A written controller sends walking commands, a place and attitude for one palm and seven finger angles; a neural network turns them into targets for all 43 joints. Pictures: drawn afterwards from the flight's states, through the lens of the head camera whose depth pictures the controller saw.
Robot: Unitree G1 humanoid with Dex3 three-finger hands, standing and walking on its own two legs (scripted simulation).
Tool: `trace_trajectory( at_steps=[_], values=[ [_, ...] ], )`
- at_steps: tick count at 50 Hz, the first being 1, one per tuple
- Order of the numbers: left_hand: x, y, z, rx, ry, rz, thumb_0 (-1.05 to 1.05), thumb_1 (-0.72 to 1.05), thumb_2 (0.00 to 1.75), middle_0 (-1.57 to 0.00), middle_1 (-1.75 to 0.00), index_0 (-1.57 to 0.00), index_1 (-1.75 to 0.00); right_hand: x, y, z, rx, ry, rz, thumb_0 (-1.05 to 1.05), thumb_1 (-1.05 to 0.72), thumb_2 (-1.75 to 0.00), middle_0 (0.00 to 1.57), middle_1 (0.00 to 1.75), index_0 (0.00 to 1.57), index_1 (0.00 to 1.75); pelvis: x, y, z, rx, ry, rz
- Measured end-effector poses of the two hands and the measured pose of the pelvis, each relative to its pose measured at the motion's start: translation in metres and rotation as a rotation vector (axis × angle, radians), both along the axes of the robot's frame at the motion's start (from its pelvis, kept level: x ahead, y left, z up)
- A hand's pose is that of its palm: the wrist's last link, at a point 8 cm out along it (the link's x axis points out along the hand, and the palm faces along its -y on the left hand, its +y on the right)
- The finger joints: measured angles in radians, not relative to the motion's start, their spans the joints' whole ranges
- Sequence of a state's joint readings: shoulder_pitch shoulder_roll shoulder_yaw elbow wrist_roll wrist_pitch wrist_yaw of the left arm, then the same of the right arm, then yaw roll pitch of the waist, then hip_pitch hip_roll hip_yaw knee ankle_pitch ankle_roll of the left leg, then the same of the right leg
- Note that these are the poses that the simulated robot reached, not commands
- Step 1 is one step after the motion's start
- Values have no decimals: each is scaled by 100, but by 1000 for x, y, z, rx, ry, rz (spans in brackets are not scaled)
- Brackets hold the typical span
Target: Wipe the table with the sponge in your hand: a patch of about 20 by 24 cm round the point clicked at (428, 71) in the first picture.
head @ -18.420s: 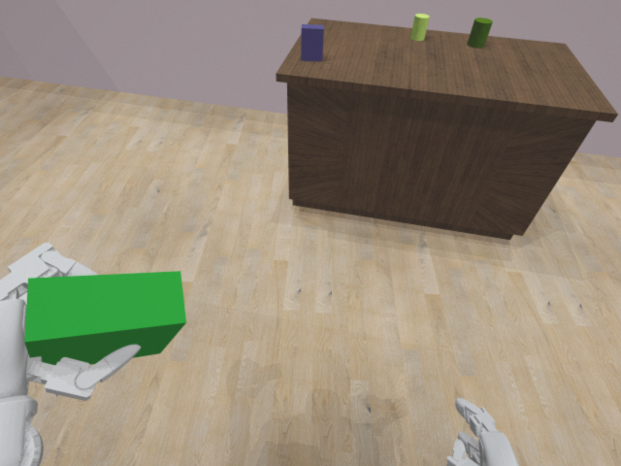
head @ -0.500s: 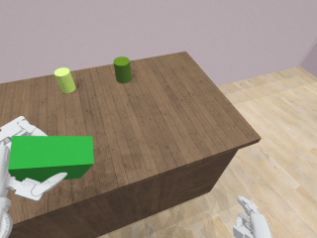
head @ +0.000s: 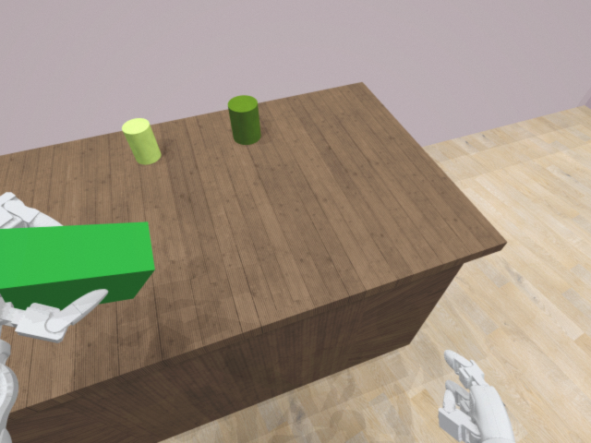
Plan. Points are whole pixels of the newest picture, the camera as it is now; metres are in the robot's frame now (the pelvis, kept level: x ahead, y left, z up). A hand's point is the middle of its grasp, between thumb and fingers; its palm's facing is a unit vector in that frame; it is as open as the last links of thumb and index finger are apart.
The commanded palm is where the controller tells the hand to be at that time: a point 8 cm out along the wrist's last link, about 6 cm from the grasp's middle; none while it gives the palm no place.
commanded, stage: come to a stop and stand still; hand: left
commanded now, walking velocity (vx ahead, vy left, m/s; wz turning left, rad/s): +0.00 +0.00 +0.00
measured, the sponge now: (100, 268) +0.26 +0.24 +0.15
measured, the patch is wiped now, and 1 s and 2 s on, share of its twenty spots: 0.00 0.00 0.00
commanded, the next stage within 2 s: look again from close up in 0.78 s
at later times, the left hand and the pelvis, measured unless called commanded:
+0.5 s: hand out of the picture +0.23 +0.33 +0.16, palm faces +0.37 -0.85 -0.38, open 9.4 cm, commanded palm +0.16 +0.36 +0.18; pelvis +0.01 +0.08 +0.00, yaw +1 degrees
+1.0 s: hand out of the picture +0.21 +0.33 +0.15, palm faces +0.39 -0.82 -0.41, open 9.4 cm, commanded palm +0.15 +0.35 +0.18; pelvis +0.00 +0.07 +0.00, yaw +2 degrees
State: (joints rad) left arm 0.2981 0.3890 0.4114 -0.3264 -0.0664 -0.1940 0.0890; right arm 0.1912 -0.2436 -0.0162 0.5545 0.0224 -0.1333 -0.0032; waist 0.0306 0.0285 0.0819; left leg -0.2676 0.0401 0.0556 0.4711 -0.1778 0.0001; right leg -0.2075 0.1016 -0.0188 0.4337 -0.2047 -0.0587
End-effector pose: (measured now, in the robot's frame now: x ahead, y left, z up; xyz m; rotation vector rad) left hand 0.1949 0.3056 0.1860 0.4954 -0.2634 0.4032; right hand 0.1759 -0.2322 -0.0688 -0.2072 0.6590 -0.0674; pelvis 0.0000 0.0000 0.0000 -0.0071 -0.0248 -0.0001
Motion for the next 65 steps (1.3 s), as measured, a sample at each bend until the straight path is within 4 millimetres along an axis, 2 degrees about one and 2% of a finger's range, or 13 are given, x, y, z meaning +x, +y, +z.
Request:
trace_trajectory(
  at_steps=[3,5,9,12,15,18,22,28,33,41,51,58,65],
  values=[
    [-11,-19,-17,-48,63,-99,-1,-43,104,-79,-139,-80,-139,-8,10,-1,3,-5,-22,1,-90,-90,20,30,20,30,-1,13,0,-6,-1,3],
    [-19,-20,-25,-59,94,-146,-1,-43,104,-80,-139,-80,-139,-15,19,0,-9,9,-30,1,-90,-90,20,30,20,30,-1,20,0,-10,2,4],
    [-27,10,-29,-41,90,-122,-1,-44,104,-80,-138,-81,-138,-24,39,4,-44,43,-20,1,-90,-90,20,30,20,30,-1,31,1,-15,2,14],
    [-27,39,-22,-22,31,-55,-1,-44,104,-80,-138,-81,-138,-24,56,6,-63,52,12,1,-90,-90,20,30,20,30,-2,41,2,-17,4,20],
    [-24,58,-12,-13,-43,-13,-1,-44,104,-80,-138,-81,-138,-18,72,8,-63,37,45,1,-90,-90,20,30,20,30,-2,52,2,-15,5,24],
    [-19,63,-7,-20,-85,-21,-1,-43,104,-80,-138,-80,-139,-9,89,10,-49,13,67,1,-90,-90,20,30,20,30,0,64,2,-14,11,24],
    [-12,62,-11,-25,-65,-70,-1,-43,104,-80,-138,-80,-139,2,107,14,-29,-12,74,1,-90,-90,20,30,20,30,5,76,3,-16,20,21],
    [-6,74,-21,-14,5,-90,-1,-44,104,-80,-138,-80,-139,13,121,17,-33,-9,77,1,-90,-90,20,30,20,30,10,84,3,-21,28,25],
    [-8,80,-16,2,-5,-77,-1,-44,104,-80,-138,-80,-139,15,121,16,-51,9,90,1,-90,-90,20,30,20,30,11,88,3,-16,26,28],
    [-15,69,-5,14,-12,-85,-1,-44,104,-80,-138,-80,-139,10,111,10,-34,18,70,1,-90,-90,20,30,20,30,6,86,2,-10,14,25],
    [-25,58,-19,-31,45,-26,-1,-44,104,-80,-138,-80,-139,-8,85,6,-37,45,28,1,-90,-90,20,30,20,30,1,68,4,-22,15,30],
    [-22,38,-16,-36,20,-51,-1,-44,104,-80,-138,-80,-139,-8,66,7,-54,41,19,1,-90,-90,20,30,20,30,2,56,5,-22,18,32],
    [-12,29,-11,-14,28,-64,-1,-44,104,-80,-138,-80,-139,0,55,8,-47,25,4,1,-90,-90,20,30,20,30,8,47,5,-21,29,27]
  ],
)
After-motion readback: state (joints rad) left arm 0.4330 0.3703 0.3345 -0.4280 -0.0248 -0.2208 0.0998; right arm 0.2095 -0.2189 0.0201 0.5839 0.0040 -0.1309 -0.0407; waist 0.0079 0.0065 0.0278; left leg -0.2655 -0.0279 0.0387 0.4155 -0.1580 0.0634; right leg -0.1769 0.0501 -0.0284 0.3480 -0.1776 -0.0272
